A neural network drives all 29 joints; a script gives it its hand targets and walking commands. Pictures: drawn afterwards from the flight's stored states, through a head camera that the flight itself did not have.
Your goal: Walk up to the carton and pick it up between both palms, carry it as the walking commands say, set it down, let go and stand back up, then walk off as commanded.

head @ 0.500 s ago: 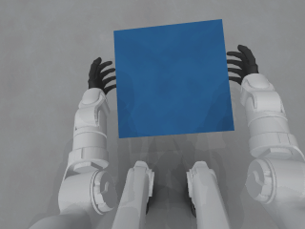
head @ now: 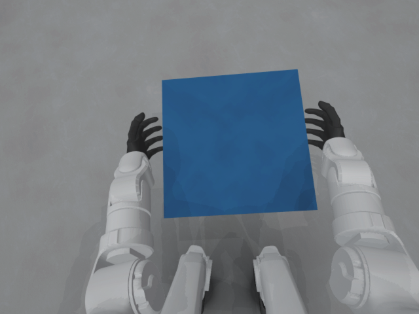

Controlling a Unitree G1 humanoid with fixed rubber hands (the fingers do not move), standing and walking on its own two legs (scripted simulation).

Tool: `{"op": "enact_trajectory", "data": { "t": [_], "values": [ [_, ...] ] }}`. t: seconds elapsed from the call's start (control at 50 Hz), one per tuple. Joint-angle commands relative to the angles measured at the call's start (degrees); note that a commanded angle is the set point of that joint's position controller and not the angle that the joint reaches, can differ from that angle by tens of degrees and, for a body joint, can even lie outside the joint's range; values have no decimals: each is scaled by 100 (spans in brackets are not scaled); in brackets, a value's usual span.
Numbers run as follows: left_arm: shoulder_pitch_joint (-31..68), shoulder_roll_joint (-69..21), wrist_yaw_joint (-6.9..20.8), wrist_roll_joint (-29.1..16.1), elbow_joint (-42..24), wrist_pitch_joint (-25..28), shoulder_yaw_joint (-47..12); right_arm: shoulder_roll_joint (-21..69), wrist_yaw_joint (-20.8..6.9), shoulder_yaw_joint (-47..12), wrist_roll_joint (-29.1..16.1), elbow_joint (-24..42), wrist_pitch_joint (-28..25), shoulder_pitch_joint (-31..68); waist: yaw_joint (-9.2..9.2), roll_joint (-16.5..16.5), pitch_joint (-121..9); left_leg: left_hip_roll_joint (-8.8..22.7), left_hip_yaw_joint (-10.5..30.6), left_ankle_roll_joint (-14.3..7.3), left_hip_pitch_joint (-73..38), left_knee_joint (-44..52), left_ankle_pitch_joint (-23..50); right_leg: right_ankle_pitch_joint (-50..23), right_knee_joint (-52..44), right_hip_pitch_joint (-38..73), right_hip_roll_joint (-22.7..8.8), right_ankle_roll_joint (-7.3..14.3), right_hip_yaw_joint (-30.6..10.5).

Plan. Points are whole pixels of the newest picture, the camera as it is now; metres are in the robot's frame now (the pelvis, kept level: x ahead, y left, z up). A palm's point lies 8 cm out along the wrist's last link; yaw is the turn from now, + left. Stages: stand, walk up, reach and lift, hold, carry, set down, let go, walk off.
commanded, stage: reach and lift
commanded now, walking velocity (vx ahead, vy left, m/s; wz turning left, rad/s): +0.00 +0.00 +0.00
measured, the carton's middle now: (232, 150) +0.46 +0.00 -0.14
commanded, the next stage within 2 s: none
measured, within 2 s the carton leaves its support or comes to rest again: neither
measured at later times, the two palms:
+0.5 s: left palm (120, 153) +0.40 +0.18 +0.02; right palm (352, 138) +0.42 -0.19 +0.01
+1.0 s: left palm (87, 149) +0.38 +0.19 +0.10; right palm (376, 131) +0.40 -0.18 +0.09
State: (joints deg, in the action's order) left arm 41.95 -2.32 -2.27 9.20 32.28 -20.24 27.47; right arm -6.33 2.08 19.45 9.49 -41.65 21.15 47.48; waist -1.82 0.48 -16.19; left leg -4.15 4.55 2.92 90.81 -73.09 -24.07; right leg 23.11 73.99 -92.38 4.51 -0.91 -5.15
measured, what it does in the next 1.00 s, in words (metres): rises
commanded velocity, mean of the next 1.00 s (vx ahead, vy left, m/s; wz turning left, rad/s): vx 0.00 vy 0.00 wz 0.00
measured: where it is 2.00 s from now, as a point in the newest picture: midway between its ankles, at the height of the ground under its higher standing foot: (231, 297)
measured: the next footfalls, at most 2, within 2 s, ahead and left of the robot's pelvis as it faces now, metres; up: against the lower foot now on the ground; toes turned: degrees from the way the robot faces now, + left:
none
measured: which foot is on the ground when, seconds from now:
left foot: down 0.00-1.00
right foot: down 0.00-1.00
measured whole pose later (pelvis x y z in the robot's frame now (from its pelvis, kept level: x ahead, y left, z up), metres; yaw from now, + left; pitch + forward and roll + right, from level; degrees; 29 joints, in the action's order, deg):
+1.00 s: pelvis +0.04 +0.00 +0.13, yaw -1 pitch +22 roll +1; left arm 23.3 -6.3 3.1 13.5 24.3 -22.2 25.5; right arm 0.2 -5.0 20.2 15.6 -30.2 23.5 27.8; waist -2.0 1.3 -8.4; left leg -2.7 5.6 1.4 44.6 -36.3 -13.5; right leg 13.0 37.6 -46.1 2.9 -0.4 -6.5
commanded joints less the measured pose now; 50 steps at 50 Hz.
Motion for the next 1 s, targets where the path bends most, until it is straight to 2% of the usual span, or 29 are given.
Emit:
{"op": "enact_trajectory", "data": {
  "t": [0.0, 0.7, 0.98],
  "values": [
    [3328, -5130, 1950, -871, 97, -8, -3244, 5551, -2225, -2646, -962, 429, -262, 3143, 29, -340, -4719, -340, -674, -165, -2602, 837, 1415, -1625, -886, 3463, 267, -6, 610],
    [1573, -5182, 2243, -544, -345, -134, -3448, 5911, -2326, -2965, -533, 1076, -122, 1388, -22, -275, -3081, -196, -451, -289, -5060, 3091, 2138, -2393, -3165, 6056, 52, 40, 228],
    [904, -5253, 2167, -512, -549, -229, -3675, 5804, -2393, -3041, -471, 1312, -40, 716, 27, -180, -2396, -133, -316, -233, -6416, 4014, 2683, -2680, -4018, 6812, 52, 92, 255]
  ]
}}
